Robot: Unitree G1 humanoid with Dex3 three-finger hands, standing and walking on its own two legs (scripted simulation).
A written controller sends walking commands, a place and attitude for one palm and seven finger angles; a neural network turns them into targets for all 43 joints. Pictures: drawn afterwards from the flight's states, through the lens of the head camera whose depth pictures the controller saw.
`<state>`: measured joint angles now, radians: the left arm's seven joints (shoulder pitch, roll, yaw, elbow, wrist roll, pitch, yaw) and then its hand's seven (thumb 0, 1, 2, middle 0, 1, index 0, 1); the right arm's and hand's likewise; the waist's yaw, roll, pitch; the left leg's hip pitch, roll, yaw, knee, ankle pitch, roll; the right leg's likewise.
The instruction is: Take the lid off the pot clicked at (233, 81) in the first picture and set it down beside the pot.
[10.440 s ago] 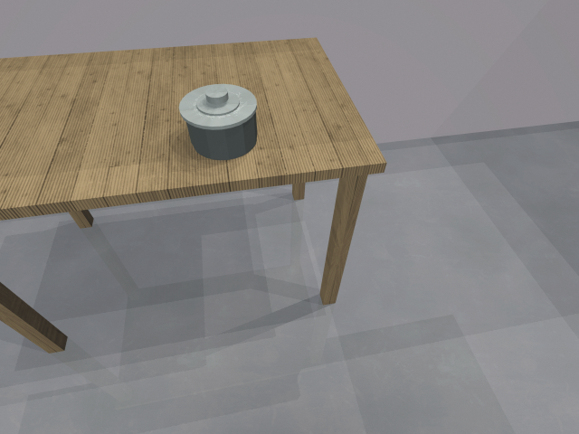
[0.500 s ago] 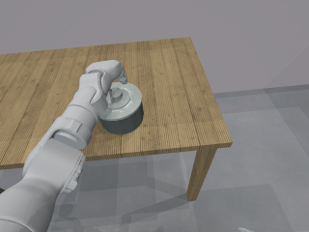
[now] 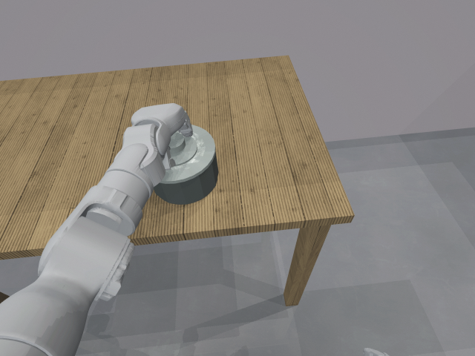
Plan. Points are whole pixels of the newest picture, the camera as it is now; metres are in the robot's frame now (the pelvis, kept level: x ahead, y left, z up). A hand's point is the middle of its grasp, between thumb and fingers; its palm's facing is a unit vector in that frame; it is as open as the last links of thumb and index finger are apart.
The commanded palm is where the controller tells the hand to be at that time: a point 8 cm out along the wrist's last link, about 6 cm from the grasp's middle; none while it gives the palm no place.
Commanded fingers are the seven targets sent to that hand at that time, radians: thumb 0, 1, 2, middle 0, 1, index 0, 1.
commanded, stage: lower the open fingers around the knob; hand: left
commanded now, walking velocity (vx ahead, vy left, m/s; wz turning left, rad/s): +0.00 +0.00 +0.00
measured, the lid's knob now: (173, 142) +0.50 +0.11 +0.08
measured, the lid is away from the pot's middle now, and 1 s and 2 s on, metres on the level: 0.01 0.01 0.01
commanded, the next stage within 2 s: close the fingers and squeeze the knob in 0.08 s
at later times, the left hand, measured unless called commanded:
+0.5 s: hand (168, 148) +0.47 +0.11 +0.10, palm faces -0.33 -0.08 -0.94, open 9.7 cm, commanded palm +0.46 +0.12 +0.16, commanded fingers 0.00 0.01 1.06 -0.58 -0.84 -0.58 -0.84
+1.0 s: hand (171, 147) +0.47 +0.11 +0.10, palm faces -0.33 -0.07 -0.94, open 7.6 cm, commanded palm +0.46 +0.11 +0.16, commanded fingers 0.00 0.34 0.83 -0.73 -1.02 -0.73 -1.02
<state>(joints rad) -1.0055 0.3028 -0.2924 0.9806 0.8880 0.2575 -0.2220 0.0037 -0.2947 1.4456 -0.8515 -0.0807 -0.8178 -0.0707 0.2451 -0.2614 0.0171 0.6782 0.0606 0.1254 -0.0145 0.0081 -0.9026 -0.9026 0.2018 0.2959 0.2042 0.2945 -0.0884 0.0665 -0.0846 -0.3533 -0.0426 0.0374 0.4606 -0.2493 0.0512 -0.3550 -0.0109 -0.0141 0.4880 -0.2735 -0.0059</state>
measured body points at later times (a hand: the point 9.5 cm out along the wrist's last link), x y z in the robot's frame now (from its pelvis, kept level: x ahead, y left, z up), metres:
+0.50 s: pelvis +0.00 +0.00 +0.00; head +0.03 -0.03 +0.45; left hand +0.48 +0.11 +0.15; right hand +0.07 -0.26 -0.14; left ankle -0.02 +0.09 -0.74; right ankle -0.02 -0.12 -0.74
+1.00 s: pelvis +0.01 +0.00 +0.00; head +0.04 -0.03 +0.45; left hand +0.48 +0.11 +0.15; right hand +0.09 -0.26 -0.14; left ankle -0.02 +0.09 -0.74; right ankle -0.02 -0.12 -0.74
